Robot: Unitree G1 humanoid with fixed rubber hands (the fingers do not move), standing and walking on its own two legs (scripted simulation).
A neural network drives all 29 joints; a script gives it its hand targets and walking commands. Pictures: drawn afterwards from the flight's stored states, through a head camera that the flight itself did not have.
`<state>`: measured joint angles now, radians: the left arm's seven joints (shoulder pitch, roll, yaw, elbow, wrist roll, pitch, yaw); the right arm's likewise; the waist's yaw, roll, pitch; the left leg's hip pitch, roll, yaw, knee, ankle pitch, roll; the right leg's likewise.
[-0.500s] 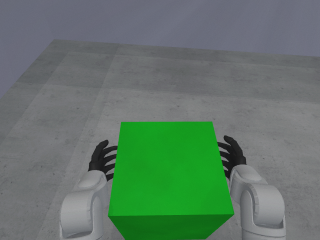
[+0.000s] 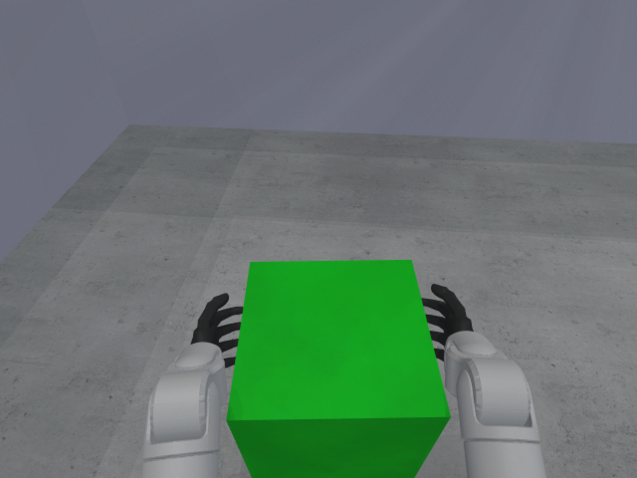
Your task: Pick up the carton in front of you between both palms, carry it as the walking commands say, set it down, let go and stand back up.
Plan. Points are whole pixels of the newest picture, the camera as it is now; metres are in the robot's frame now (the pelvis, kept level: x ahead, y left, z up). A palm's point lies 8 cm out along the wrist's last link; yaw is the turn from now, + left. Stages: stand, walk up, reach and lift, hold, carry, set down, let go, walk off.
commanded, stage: carry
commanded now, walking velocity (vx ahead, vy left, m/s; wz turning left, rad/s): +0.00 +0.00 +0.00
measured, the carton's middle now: (332, 378) +0.27 +0.00 -0.02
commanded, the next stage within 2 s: hold in 1.30 s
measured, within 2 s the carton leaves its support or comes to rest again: neither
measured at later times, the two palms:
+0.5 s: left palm (212, 351) +0.27 +0.15 +0.05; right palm (451, 339) +0.28 -0.15 +0.05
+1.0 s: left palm (207, 365) +0.26 +0.15 +0.05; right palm (453, 352) +0.26 -0.15 +0.05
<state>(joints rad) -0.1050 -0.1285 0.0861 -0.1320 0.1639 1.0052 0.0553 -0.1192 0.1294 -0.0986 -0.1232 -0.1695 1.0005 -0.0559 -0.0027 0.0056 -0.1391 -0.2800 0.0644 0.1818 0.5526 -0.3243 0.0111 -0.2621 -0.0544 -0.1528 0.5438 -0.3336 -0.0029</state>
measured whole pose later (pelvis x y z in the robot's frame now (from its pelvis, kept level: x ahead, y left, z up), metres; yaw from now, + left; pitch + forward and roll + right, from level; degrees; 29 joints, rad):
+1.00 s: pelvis -0.03 +0.00 +0.00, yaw +0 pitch +2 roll +0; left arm -0.20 -0.14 0.16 0.16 0.24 0.74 0.01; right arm -0.22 0.14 -0.18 0.17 -0.24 0.73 -0.02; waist 0.00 0.00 -0.11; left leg -0.28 0.06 0.18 0.50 -0.26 0.02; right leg -0.26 -0.05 -0.16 0.50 -0.27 -0.01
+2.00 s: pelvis -0.11 -0.01 -0.05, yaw +2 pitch +12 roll +0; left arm -0.71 -0.13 0.51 0.62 0.42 0.26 -0.05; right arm -0.70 0.18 -0.56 0.57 -0.40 0.26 0.02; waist -0.01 -0.02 0.19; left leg -0.81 -0.01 0.01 0.86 -0.27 0.02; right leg -0.79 0.02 0.00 0.88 -0.31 -0.01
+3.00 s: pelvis -0.14 -0.01 -0.31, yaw +0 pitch +46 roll -2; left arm -1.09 0.07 0.39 0.75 0.17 0.25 0.04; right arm -1.06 0.01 -0.47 0.70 -0.15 0.23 -0.10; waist 0.00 -0.02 -0.07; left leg -2.19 -0.01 0.01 1.87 -0.48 0.02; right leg -2.15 0.04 -0.02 1.89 -0.55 0.00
